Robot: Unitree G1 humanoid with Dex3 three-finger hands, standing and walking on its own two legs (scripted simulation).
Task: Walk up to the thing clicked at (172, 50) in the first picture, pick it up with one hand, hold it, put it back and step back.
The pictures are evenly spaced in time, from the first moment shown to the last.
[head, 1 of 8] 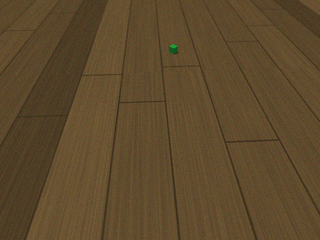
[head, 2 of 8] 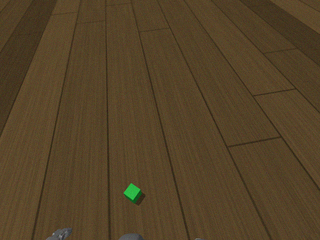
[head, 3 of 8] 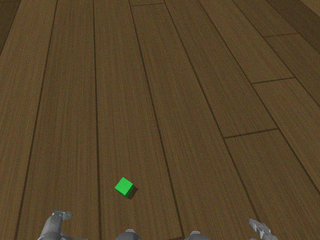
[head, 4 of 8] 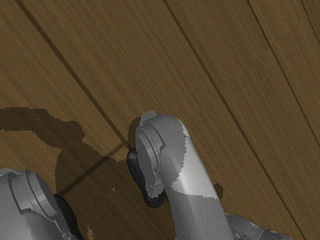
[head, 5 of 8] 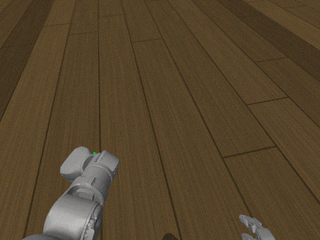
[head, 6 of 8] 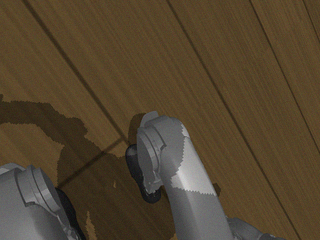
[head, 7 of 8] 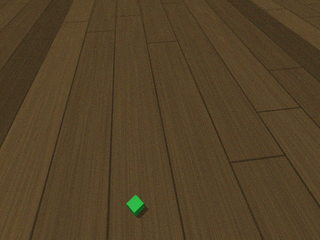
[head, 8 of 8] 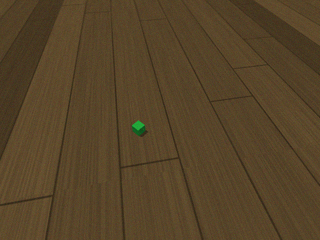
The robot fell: no
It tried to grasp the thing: yes
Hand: left
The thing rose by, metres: 0.65
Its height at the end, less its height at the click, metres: +0.00
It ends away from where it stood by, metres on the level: 0.02
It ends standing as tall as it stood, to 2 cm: yes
